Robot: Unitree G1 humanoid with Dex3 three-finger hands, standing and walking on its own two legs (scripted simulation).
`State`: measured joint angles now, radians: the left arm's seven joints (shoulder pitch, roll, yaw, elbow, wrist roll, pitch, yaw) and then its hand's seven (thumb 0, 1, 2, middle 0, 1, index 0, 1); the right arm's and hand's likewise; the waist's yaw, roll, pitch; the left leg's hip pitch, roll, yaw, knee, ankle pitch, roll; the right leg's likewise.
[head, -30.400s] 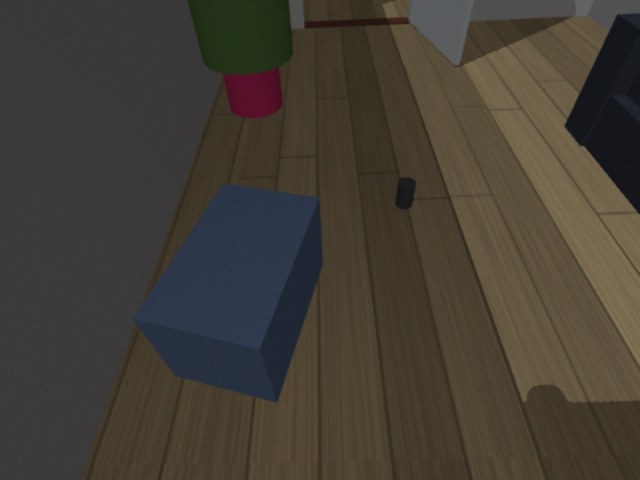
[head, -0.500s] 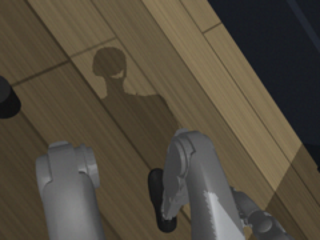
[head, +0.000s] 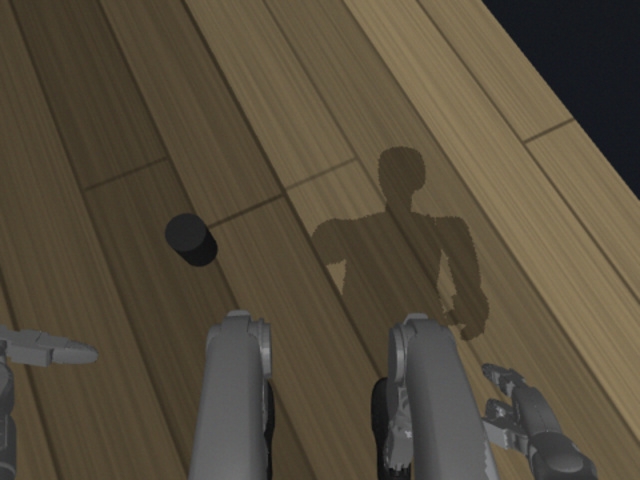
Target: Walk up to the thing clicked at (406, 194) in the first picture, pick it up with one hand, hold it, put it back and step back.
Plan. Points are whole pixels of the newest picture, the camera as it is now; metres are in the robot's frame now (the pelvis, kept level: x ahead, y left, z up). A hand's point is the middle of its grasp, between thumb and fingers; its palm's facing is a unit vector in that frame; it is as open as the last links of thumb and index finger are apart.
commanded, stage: home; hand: left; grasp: from the side
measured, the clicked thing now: (193, 241) +0.48 +0.29 -0.39
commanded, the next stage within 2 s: none
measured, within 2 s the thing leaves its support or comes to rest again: neither
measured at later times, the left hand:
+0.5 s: hand (23, 338) +0.26 +0.24 +0.12, palm faces +0.24 -0.89 -0.38, open 17.5 cm
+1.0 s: hand out of the picture +0.23 +0.20 +0.21, palm faces +0.21 -0.93 -0.31, open 17.6 cm
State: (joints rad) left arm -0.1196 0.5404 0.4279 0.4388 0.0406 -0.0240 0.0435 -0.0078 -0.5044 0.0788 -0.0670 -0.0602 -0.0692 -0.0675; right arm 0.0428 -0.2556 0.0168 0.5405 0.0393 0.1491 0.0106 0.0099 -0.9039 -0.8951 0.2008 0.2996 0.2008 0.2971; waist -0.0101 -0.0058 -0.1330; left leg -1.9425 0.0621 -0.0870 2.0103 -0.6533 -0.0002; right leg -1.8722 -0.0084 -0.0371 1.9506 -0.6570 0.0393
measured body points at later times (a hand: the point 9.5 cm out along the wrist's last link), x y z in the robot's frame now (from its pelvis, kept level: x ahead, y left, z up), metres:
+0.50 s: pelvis +0.07 -0.01 +0.21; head +0.15 +0.02 +0.65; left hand +0.25 +0.29 +0.15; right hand +0.24 -0.25 +0.12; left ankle +0.08 +0.13 -0.42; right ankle +0.09 -0.14 -0.42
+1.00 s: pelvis +0.08 +0.00 +0.26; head +0.11 +0.00 +0.71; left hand +0.21 +0.25 +0.23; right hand +0.27 -0.22 +0.19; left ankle +0.08 +0.13 -0.42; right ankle +0.09 -0.14 -0.42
